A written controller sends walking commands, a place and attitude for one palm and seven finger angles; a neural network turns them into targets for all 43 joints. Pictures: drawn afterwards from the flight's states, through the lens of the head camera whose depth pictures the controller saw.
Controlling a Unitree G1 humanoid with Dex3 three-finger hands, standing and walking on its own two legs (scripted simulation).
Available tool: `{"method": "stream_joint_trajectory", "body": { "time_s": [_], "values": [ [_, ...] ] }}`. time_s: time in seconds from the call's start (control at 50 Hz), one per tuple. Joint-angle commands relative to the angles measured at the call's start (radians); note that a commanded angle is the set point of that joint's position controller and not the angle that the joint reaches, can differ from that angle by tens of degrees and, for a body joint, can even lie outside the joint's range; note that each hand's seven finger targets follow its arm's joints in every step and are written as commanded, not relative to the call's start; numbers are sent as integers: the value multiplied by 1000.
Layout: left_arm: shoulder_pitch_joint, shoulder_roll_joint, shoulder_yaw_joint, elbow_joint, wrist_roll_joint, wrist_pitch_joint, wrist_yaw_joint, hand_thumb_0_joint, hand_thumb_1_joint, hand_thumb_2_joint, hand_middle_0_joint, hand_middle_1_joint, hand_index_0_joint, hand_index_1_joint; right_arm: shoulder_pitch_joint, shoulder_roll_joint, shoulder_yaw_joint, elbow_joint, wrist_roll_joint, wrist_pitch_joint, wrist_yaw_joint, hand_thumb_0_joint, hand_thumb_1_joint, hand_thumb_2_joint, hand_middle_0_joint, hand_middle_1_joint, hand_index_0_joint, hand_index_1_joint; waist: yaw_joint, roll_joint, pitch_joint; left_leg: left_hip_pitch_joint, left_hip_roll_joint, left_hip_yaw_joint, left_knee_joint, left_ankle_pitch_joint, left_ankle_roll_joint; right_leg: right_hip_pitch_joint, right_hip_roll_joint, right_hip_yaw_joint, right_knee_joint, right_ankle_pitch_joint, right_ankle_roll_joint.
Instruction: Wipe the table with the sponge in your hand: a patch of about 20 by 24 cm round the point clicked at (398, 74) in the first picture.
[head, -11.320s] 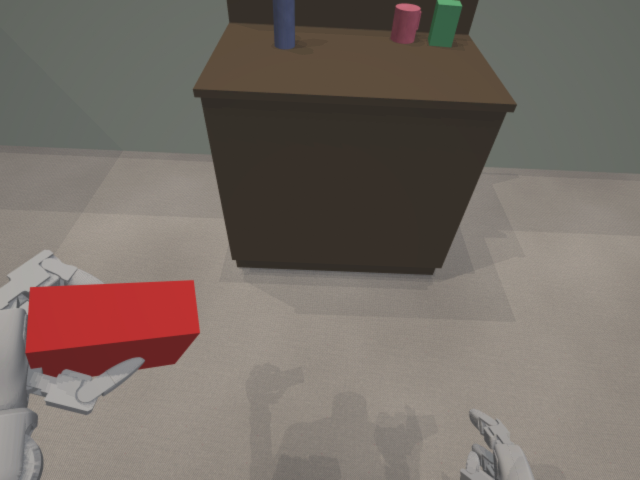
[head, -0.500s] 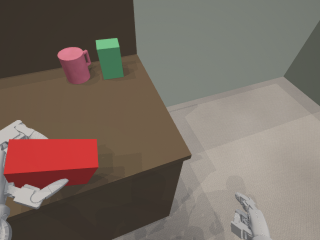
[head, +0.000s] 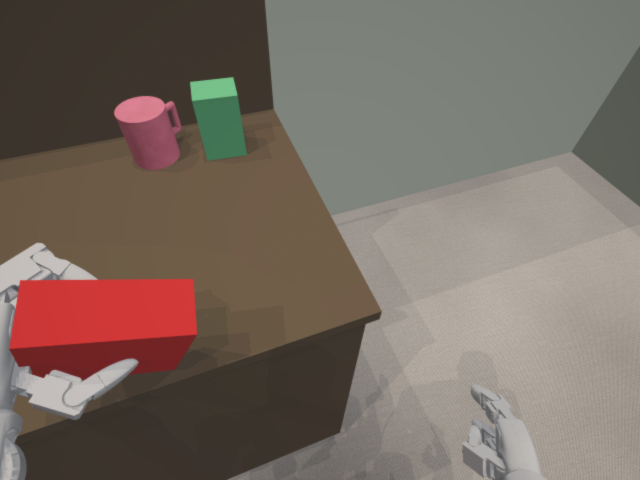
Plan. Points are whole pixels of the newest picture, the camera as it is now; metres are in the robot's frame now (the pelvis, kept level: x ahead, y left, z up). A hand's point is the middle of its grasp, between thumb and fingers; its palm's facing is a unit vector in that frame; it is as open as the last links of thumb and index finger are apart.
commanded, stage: shuffle to correct the standing spot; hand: left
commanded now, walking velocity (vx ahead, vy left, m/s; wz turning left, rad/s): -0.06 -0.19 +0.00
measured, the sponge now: (137, 331) +0.23 +0.19 +0.14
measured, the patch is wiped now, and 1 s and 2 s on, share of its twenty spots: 0.00 0.00 0.00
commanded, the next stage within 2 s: come to a stop and stand still in 0.20 s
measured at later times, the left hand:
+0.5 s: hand (10, 297) +0.23 +0.29 +0.18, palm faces +0.44 -0.80 -0.41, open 9.7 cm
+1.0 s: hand (3, 296) +0.24 +0.32 +0.16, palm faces +0.37 -0.86 -0.35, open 9.7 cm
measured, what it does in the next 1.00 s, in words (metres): shifts its weight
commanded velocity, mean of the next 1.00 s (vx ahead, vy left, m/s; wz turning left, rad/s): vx -0.02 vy -0.05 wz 0.00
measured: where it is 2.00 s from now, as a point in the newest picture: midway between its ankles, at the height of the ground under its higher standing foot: outside the picture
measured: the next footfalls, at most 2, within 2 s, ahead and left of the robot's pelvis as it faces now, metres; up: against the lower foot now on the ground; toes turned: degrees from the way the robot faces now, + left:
none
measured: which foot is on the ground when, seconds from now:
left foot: down 0.00-1.00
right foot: down 0.00-1.00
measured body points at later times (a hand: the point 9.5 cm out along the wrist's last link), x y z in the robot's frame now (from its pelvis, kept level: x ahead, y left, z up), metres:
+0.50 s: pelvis -0.02 +0.01 +0.00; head +0.02 +0.02 +0.45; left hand +0.20 +0.33 +0.20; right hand +0.16 -0.23 -0.07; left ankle +0.02 +0.16 -0.74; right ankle +0.02 -0.08 -0.74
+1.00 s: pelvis +0.01 +0.07 +0.00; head +0.04 +0.11 +0.45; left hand +0.21 +0.36 +0.18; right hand +0.20 -0.13 -0.06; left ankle +0.02 +0.16 -0.74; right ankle +0.02 -0.08 -0.74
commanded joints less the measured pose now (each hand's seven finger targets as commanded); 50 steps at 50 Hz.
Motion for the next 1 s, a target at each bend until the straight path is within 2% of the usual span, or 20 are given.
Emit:
{"method": "stream_joint_trajectory", "body": {
  "time_s": [0.0, 0.04, 0.06, 0.3, 0.32, 0.34, 0.36, 0.38, 0.42, 0.46, 0.52, 0.54, 0.56, 0.58, 0.62, 0.66, 0.72, 0.76, 0.84, 0.98],
  "values": [
    [-42, 164, 134, -213, -8, -76, 19, 0, 100, 1300, -1200, -1600, -1200, -1600, -95, -120, -46, -156, -3, -50, -5, 0, -900, -900, 200, 300, 200, 300, -3, 48, -166, 45, 48, -44, -61, 115, 83, 54, -127, 116, -92, 173, 40],
    [-42, 161, 132, -213, -9, -76, 17, 0, 100, 1300, -1200, -1600, -1200, -1600, -90, -119, -48, -158, -2, -51, -4, 0, -900, -900, 200, 300, 200, 300, -3, 40, -174, 47, 45, -43, -48, 135, 80, 61, -134, 119, -89, 193, 37],
    [-50, 166, 129, -225, -8, -74, 22, 0, 100, 1300, -1200, -1600, -1200, -1600, -103, -119, -45, -155, 3, -50, -5, 0, -900, -900, 200, 300, 200, 300, -6, 70, -175, 60, 42, -46, -55, 136, 81, 55, -136, 125, -89, 190, 33],
    [-63, 149, 118, -197, -9, -76, 25, 0, 100, 1300, -1200, -1600, -1200, -1600, -103, -117, -42, -156, 3, -57, -8, 0, -900, -900, 200, 300, 200, 300, -3, 43, -141, 35, 30, -40, -76, 7, 80, 23, -134, 134, -130, 77, 39],
    [-1073, 979, 734, -312, 178, -196, -13, 0, 100, 1300, -1200, -1600, -1200, -1600, 170, -144, -102, -29, -48, -146, -32, 0, -900, -900, 200, 300, 200, 300, 36, -267, -23, -93, -6, 87, 20, 89, 68, -11, -130, 156, -225, 218, 129],
    [-578, 372, 341, 223, 86, -150, -67, 0, 100, 1300, -1200, -1600, -1200, -1600, 61, -73, -79, -44, -28, -148, -26, 0, -900, -900, 200, 300, 200, 300, 20, -256, -185, -8, -118, 51, 10, 119, 85, 44, -185, 179, -153, 287, 11],
    [-394, 237, 217, 222, 32, -114, -63, 0, 100, 1300, -1200, -1600, -1200, -1600, -9, -138, -101, -129, 9, -156, -17, 0, -900, -900, 200, 300, 200, 300, 41, 24, -172, 112, -77, 72, -10, 118, 61, -34, -183, 245, -84, 318, -9],
    [-395, 198, 144, 95, 40, -151, -85, 0, 100, 1300, -1200, -1600, -1200, -1600, 35, -130, -83, -139, -5, -157, -15, 0, -900, -900, 200, 300, 200, 300, 35, 87, -186, 96, -47, 80, -4, 89, 69, -31, -177, 214, -52, 258, 24],
    [-258, 139, 96, -32, 33, -173, -88, 0, 100, 1300, -1200, -1600, -1200, -1600, 5, -126, -68, -156, -1, -163, 16, 0, -900, -900, 200, 300, 200, 300, 50, 75, -188, 59, -42, 75, -34, 62, 84, 25, -151, 174, -60, 154, 87],
    [-153, 99, 66, -93, 29, -176, -68, 0, 100, 1300, -1200, -1600, -1200, -1600, -39, -100, -44, -156, 12, -172, 32, 0, -900, -900, 200, 300, 200, 300, 49, 7, -175, 50, -46, 60, -48, -20, 89, 23, -142, 156, -101, 4, 82],
    [-139, 193, 171, -145, 50, -182, -40, 0, 100, 1300, -1200, -1600, -1200, -1600, -30, -109, -45, -158, -7, -174, 18, 0, -900, -900, 200, 300, 200, 300, 36, -130, -139, 53, -86, 57, -14, -96, 76, -56, -148, 182, -214, -204, 45],
    [-139, 199, 188, -144, 52, -183, -35, 0, 100, 1300, -1200, -1600, -1200, -1600, -29, -109, -43, -156, -12, -175, 12, 0, -900, -900, 200, 300, 200, 300, 29, -118, -127, 69, -88, 50, -18, -85, 75, -84, -152, 187, -224, -236, 30],
    [-150, 252, 240, -164, 54, -187, -18, 0, 100, 1300, -1200, -1600, -1200, -1600, -48, -115, -39, -141, -13, -169, 4, 0, -900, -900, 200, 300, 200, 300, 26, -58, -119, 94, -75, 39, -50, -78, 73, -110, -144, 175, -209, -247, 23],
    [-161, 208, 215, -154, 54, -194, -16, 0, 100, 1300, -1200, -1600, -1200, -1600, -39, -114, -40, -141, -18, -168, -4, 0, -900, -900, 200, 300, 200, 300, 16, -27, -111, 73, -62, 14, -94, -96, 79, -87, -130, 149, -178, -235, 28],
    [-199, 198, 211, -169, 59, -208, -7, 0, 100, 1300, -1200, -1600, -1200, -1600, -41, -121, -43, -145, -16, -173, -9, 0, -900, -900, 200, 300, 200, 300, 20, 132, -95, 2, -18, -31, -195, -149, 94, -4, -77, 111, -87, -143, 40],
    [-235, 213, 224, -176, 70, -216, 3, 0, 100, 1300, -1200, -1600, -1200, -1600, -57, -115, -37, -144, -11, -181, -9, 0, -900, -900, 200, 300, 200, 300, 28, 206, -109, -72, 29, -65, -245, -176, 112, 97, -64, 69, 15, -46, 46],
    [-238, 169, 182, -164, 73, -224, -4, 0, 100, 1300, -1200, -1600, -1200, -1600, -30, -113, -43, -140, -8, -203, 2, 0, -900, -900, 200, 300, 200, 300, 27, 127, -134, -56, 20, -54, -193, -83, 114, 138, -78, 64, 3, 47, 44],
    [-213, 118, 133, -160, 75, -221, -9, 0, 100, 1300, -1200, -1600, -1200, -1600, -40, -108, -40, -128, -5, -215, 12, 0, -900, -900, 200, 300, 200, 300, 20, 113, -144, 0, 6, -35, -173, -16, 102, 115, -82, 63, -14, 93, 45],
    [-187, 103, 112, -144, 84, -214, -7, 0, 100, 1300, -1200, -1600, -1200, -1600, -17, -118, -50, -109, -10, -211, 28, 0, -900, -900, 200, 300, 200, 300, 17, 53, -172, 49, -3, -34, -127, 174, 89, 122, -89, 65, -23, 202, 48],
    [-196, 126, 140, -145, 80, -209, 3, 0, 100, 1300, -1200, -1600, -1200, -1600, -42, -108, -44, -113, -13, -169, 20, 0, -900, -900, 200, 300, 200, 300, 14, 71, -173, 79, 1, -39, -125, 299, 74, 127, -93, 48, -28, 235, 50]
  ]
}}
